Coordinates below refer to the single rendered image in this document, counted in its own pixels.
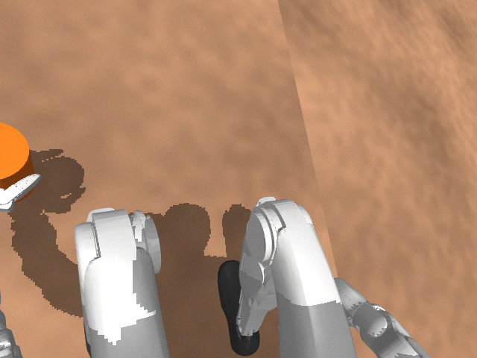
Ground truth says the left robot hand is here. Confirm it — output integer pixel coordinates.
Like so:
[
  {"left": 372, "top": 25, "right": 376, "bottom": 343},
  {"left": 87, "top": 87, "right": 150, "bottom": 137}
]
[{"left": 0, "top": 174, "right": 41, "bottom": 213}]

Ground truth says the right robot foot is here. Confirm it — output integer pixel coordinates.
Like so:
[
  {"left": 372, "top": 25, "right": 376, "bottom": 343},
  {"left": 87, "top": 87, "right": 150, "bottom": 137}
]
[{"left": 218, "top": 260, "right": 259, "bottom": 356}]

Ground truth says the can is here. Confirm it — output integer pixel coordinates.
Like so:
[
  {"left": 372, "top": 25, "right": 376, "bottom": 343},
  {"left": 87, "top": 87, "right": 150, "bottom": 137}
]
[{"left": 0, "top": 122, "right": 35, "bottom": 203}]

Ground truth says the left robot arm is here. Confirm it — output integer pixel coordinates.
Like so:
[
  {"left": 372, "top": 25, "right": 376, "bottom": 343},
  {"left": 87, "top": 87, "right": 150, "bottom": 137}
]
[{"left": 0, "top": 293, "right": 23, "bottom": 358}]

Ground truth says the right robot arm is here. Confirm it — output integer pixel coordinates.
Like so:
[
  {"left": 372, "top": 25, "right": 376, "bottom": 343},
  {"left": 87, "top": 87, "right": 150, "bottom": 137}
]
[{"left": 352, "top": 304, "right": 431, "bottom": 358}]

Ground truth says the right robot hand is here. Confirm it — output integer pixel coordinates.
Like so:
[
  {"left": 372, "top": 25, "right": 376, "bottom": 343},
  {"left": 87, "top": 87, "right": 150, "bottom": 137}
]
[{"left": 334, "top": 277, "right": 370, "bottom": 327}]

